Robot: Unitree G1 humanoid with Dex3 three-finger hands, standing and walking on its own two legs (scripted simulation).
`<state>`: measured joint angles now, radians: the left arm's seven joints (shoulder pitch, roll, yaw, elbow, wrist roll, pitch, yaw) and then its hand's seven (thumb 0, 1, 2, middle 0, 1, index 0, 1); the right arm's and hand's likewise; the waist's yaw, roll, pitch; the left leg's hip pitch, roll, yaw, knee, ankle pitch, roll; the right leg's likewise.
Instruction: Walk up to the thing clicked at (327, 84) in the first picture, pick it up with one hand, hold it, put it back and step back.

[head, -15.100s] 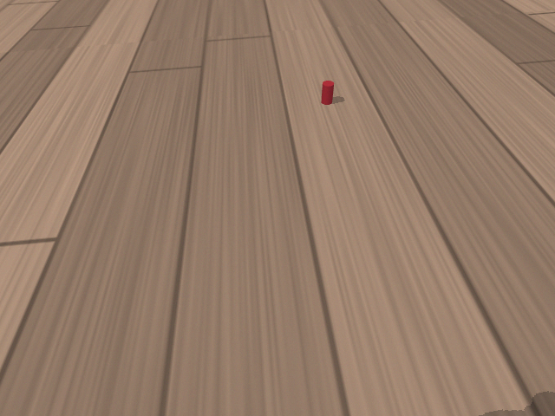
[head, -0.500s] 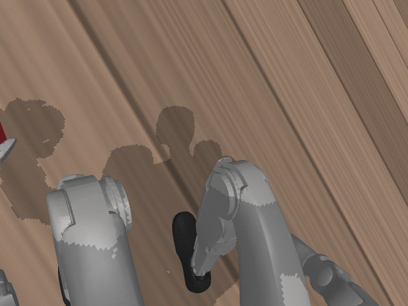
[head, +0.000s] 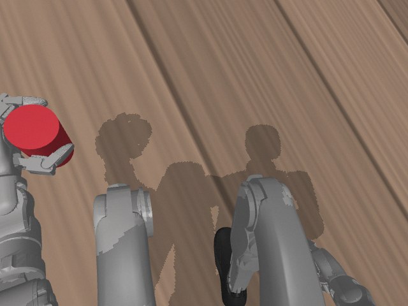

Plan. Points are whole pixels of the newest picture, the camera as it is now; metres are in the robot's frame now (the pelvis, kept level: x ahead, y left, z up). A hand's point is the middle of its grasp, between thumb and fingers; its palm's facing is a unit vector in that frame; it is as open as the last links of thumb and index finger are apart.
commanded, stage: settle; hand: left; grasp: from the side
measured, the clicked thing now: (44, 140) +0.40 +0.30 -0.09
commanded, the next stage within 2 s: lift in 1.04 s
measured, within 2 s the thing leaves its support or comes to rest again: neither
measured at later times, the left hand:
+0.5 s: hand (38, 118) +0.41 +0.29 -0.02, palm faces +0.31 -0.95 -0.05, open 10.2 cm
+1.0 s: hand (32, 109) +0.42 +0.29 +0.01, palm faces +0.32 -0.95 -0.04, open 10.2 cm
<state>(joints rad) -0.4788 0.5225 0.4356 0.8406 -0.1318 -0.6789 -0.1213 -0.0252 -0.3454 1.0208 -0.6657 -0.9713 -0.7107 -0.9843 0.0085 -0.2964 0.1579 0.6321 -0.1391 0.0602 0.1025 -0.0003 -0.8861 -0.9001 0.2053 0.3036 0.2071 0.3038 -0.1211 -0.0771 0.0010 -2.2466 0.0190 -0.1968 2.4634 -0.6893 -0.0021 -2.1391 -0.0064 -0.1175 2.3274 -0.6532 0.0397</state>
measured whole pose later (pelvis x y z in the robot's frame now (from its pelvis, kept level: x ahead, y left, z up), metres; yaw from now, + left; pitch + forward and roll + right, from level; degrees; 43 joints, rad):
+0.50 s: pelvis +0.01 -0.01 +0.03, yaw +3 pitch +31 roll -6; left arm -0.52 0.43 0.49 0.82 -0.13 -0.59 -0.19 -0.03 -0.39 1.07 -0.67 -0.99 -0.71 -1.01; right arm 0.06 -0.29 0.05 0.67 -0.09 0.04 0.06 0.00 -0.90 -0.90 0.20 0.30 0.21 0.30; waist -0.11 -0.03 -0.08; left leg -2.20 0.03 -0.14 2.35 -0.70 -0.02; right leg -2.14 -0.02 -0.07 2.28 -0.67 0.02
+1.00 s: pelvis +0.01 -0.01 +0.05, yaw +5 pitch +32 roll -6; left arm -0.57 0.42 0.48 0.88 -0.12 -0.59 -0.18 -0.03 -0.42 1.11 -0.67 -1.01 -0.71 -1.02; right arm 0.08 -0.27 0.04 0.68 -0.08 0.01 0.05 0.00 -0.90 -0.91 0.20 0.30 0.21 0.30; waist -0.11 -0.02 -0.12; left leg -2.15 0.02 -0.11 2.28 -0.68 -0.01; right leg -2.10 -0.03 -0.05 2.22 -0.67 0.02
